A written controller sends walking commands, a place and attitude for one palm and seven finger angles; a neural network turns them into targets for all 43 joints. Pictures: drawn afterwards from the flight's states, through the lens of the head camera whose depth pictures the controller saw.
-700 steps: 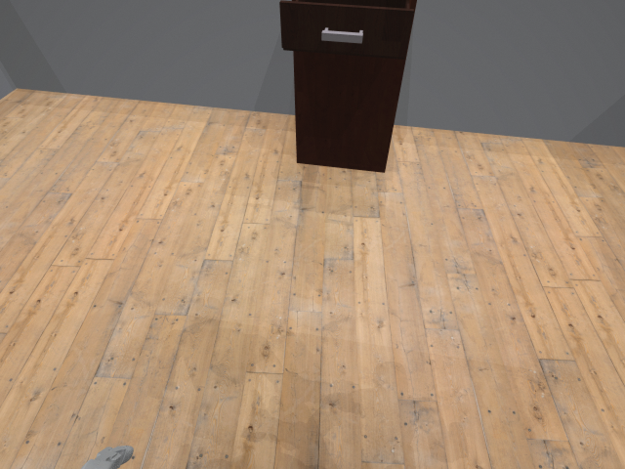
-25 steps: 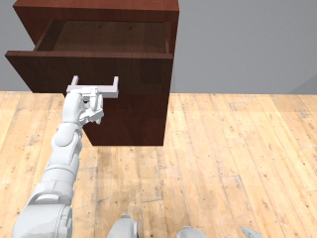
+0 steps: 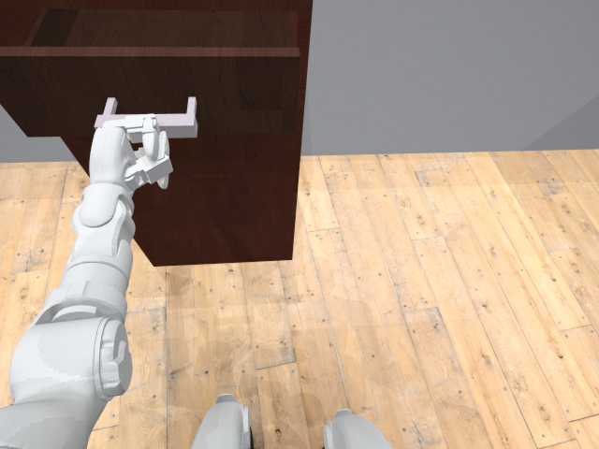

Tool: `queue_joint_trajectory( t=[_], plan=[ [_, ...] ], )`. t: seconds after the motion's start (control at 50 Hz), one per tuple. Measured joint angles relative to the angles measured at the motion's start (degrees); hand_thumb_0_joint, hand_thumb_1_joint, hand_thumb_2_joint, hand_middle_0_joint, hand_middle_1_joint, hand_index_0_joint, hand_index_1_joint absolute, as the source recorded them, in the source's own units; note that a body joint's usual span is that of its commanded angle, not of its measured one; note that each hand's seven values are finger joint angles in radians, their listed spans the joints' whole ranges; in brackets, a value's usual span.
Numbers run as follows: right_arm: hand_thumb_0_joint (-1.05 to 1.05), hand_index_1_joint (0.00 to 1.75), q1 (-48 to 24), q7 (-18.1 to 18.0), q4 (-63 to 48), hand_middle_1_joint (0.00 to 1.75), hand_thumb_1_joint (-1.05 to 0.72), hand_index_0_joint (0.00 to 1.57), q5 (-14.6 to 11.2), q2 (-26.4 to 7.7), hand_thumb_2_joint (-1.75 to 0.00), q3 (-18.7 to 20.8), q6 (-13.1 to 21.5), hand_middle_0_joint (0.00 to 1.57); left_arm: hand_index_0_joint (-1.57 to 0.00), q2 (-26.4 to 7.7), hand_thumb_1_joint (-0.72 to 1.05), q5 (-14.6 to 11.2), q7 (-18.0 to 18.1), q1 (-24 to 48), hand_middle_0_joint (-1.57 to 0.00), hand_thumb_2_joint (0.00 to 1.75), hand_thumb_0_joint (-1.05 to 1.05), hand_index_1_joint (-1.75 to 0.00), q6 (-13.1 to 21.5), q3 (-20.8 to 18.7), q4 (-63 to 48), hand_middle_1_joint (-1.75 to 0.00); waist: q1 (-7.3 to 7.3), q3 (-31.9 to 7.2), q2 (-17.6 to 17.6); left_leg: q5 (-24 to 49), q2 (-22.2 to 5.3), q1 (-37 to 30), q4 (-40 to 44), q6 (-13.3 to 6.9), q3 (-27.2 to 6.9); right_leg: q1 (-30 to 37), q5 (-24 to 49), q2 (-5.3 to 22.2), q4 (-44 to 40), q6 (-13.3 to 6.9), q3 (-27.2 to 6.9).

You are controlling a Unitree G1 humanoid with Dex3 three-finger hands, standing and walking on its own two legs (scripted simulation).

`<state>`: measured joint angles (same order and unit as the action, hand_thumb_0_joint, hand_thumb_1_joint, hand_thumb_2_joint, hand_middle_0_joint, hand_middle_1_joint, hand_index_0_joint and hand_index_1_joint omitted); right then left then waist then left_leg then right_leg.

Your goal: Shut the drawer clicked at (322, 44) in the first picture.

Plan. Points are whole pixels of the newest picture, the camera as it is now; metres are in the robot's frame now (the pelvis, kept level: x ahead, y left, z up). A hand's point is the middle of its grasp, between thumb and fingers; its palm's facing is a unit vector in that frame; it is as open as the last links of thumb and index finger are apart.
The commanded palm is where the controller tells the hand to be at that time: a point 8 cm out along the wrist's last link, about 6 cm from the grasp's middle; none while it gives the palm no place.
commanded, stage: push the drawer shut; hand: left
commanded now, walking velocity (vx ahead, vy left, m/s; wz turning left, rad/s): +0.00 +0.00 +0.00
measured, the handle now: (150, 115) +0.56 +0.18 +0.09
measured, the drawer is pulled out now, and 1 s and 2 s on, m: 0.10 0.00 0.00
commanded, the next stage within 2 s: pull the fist back off the drawer in 1.44 s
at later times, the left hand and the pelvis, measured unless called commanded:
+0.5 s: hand (170, 129) +0.53 +0.15 +0.08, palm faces +0.01 -1.00 -0.04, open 3.3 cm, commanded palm +0.53 +0.20 +0.09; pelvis +0.00 +0.00 -0.01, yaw -1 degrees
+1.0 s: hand (168, 101) +0.58 +0.16 +0.09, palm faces +0.00 -1.00 -0.04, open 3.3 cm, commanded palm +0.60 +0.19 +0.09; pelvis -0.01 +0.02 -0.02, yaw -2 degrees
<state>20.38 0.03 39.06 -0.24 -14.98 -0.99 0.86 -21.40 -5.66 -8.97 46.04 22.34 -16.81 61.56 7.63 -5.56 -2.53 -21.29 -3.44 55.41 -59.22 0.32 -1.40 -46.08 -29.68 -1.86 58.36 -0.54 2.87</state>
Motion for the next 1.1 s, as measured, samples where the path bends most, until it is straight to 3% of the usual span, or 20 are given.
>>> queue_joint_trajectory(
  t=[0.4,0.96,1.1],
  plan=[
    [0.01,0.3,1.9,0.8,0.0,0.3,-0.9,0.2,1.4,-0.2,-0.9,-0.4,-0.9,0.2,-1.4,-4.0,0.76,3.4,2.1,9.7,-1.4,0.94,0.03,-1.6,-1.2,-2.4,7.1,-1.6,2.57,-0.4,-0.5,-0.4,-0.4,5.5,-2.8,-0.1,-0.7,-5.1,-0.2,-0.5,2.1,0.0,0.5],
    [0.01,0.3,4.8,0.9,-0.5,0.3,-0.9,0.2,3.0,-0.6,-0.9,-2.3,-1.3,0.2,-1.4,-14.1,0.7,8.2,2.1,24.4,-1.4,0.91,0.07,-1.6,-5.6,-4.7,15.5,-1.6,7.75,0.1,-1.3,-1.1,-1.1,13.9,-6.4,-1.0,-1.5,-12.3,0.1,-1.4,3.8,0.9,1.0],
    [0.0,0.3,5.6,0.8,-0.5,0.3,-0.9,0.2,3.4,-0.2,-0.9,-2.9,-1.4,0.2,-1.4,-15.9,0.59,9.1,1.3,27.0,-1.4,0.91,0.04,-1.6,-6.3,-3.8,16.8,-1.6,8.12,0.2,-1.2,-1.2,-0.9,15.9,-7.6,-1.2,-2.0,-14.0,0.0,-1.3,4.5,1.1,1.4]
  ],
)
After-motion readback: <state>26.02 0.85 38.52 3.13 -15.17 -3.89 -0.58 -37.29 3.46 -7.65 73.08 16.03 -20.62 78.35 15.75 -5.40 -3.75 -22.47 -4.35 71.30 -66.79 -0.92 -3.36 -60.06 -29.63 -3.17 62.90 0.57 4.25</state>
